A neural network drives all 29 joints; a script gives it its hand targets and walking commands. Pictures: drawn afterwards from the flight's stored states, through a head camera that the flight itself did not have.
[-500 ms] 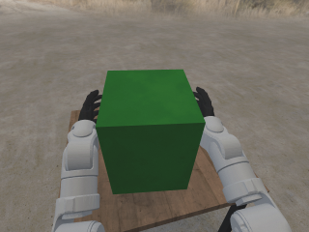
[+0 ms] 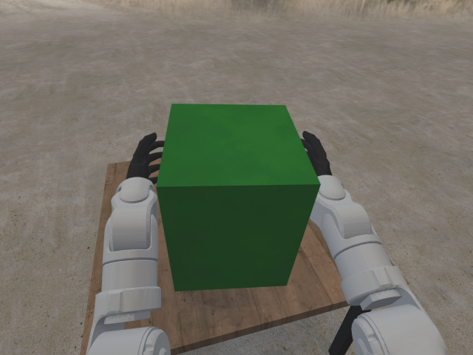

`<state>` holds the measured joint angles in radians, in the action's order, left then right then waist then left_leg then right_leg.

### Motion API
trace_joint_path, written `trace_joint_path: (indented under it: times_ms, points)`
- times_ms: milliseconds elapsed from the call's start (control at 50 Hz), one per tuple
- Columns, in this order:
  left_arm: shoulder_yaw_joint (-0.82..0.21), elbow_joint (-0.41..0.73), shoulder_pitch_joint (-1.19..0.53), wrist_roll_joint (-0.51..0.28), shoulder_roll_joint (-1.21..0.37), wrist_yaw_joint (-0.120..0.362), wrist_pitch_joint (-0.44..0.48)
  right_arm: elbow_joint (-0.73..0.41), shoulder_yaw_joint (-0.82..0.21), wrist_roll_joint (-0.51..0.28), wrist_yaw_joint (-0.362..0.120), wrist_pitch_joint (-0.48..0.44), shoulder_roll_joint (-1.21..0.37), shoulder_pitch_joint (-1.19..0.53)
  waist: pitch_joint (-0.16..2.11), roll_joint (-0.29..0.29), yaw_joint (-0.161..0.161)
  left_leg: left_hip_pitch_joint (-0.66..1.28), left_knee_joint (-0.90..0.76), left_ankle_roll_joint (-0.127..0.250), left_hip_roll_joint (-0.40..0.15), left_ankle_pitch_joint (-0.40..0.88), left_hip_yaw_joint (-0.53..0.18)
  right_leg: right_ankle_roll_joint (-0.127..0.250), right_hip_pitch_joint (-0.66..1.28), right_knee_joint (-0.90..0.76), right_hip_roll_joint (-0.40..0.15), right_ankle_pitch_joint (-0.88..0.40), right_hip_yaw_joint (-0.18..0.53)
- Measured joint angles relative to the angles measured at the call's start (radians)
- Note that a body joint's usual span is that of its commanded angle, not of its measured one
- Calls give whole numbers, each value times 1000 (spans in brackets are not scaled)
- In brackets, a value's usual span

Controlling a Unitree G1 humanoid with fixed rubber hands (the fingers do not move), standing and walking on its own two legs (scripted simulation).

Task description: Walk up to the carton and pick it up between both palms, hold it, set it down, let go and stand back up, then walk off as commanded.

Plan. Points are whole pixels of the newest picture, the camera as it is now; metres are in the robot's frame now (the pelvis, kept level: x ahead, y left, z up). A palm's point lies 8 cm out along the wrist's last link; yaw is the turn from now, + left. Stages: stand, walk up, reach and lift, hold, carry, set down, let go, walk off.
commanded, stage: hold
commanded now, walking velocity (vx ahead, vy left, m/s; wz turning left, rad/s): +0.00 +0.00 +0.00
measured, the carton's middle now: (230, 197) +0.37 +0.01 +0.14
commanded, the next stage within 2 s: none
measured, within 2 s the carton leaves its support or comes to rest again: neither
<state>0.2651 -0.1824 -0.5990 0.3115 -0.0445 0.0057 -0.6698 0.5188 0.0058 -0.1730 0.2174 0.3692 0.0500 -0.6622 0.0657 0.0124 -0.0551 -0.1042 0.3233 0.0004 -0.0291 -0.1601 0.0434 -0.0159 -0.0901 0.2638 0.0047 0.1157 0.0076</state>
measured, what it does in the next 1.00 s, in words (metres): stands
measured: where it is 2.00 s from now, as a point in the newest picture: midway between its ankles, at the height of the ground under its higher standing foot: outside the picture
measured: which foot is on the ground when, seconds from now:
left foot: down 0.00-1.00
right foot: down 0.00-1.00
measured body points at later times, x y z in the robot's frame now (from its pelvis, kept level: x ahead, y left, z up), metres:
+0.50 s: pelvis +0.01 +0.01 +0.00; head -0.03 +0.02 +0.45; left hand +0.38 +0.17 +0.19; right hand +0.38 -0.13 +0.18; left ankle +0.01 +0.12 -0.75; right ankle +0.02 -0.13 -0.75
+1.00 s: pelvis +0.00 +0.00 +0.00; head -0.06 +0.01 +0.45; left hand +0.37 +0.15 +0.20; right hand +0.38 -0.14 +0.19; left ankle +0.01 +0.12 -0.75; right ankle +0.02 -0.13 -0.75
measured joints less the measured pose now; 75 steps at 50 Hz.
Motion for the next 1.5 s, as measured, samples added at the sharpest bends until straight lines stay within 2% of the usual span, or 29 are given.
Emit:
trace_joint_path:
  times_ms: [180,300,440,520,640,700,840,1140,1360,1500]
  points:
    - [0,16,7,-8,13,5,12,-6,-22,-36,30,-26,-1,1,0,0,0,0,3,0,0,-19,0,0,2,0,0,17,0]
    - [-11,122,51,-40,31,8,4,-96,-57,-77,64,-23,0,18,0,0,-2,0,16,0,0,-32,0,0,8,0,0,23,0]
    - [-11,135,72,-33,22,19,-51,-101,-63,-77,62,25,0,41,0,2,-8,5,26,0,0,-36,0,0,18,-2,-1,20,0]
    - [-16,140,79,-33,17,16,-57,-102,-63,-78,58,20,0,55,0,2,-17,5,26,0,0,-30,0,0,18,-2,-1,15,0]
    - [-18,151,79,-32,16,11,-50,-109,-63,-78,57,7,0,56,0,2,-27,7,24,0,0,-17,0,0,18,0,-1,5,0]
    - [-18,138,79,-28,13,11,-42,-107,-59,-52,47,12,0,55,0,2,-27,8,21,0,0,-11,0,0,18,0,-1,0,0]
    - [4,38,24,-3,0,12,-24,-27,-19,4,10,5,-5,20,-2,2,-25,13,12,0,0,0,0,0,18,2,-1,-5,0]
    - [14,24,0,9,0,16,3,-4,-8,2,7,-31,-5,-5,-6,2,-14,24,-12,0,1,-8,0,0,18,1,0,15,0]
    - [-1,164,91,-6,12,31,-27,-87,-77,-76,57,-34,-5,43,-7,2,-16,24,5,-1,1,-27,0,0,27,0,-1,24,0]
    - [-2,169,94,-6,11,33,-42,-89,-78,-74,57,-21,-5,45,-7,3,-17,24,18,-1,1,-28,0,0,33,0,-1,18,0]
